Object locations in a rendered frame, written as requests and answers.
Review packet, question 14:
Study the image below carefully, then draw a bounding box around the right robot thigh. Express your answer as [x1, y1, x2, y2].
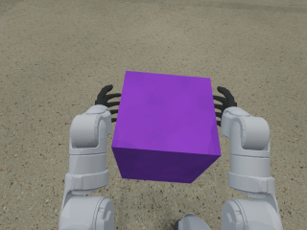
[178, 216, 211, 230]

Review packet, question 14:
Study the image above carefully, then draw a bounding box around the right robot hand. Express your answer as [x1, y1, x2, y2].
[213, 86, 237, 126]

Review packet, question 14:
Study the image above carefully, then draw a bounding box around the carton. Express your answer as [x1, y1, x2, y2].
[111, 71, 222, 184]

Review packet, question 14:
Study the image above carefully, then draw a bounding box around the robot right upper arm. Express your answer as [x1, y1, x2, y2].
[222, 198, 282, 230]

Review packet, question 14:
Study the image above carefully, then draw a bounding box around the robot right shin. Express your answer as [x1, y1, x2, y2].
[183, 213, 195, 219]

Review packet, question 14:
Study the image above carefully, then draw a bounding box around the robot left upper arm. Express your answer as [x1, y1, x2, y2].
[59, 195, 114, 230]

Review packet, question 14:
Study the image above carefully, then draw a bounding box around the robot right forearm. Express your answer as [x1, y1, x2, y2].
[221, 106, 283, 230]

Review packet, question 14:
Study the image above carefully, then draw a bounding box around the robot left forearm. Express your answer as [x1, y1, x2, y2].
[58, 104, 112, 230]

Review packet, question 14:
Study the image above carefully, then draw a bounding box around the left robot hand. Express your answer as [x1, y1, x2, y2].
[95, 84, 122, 123]

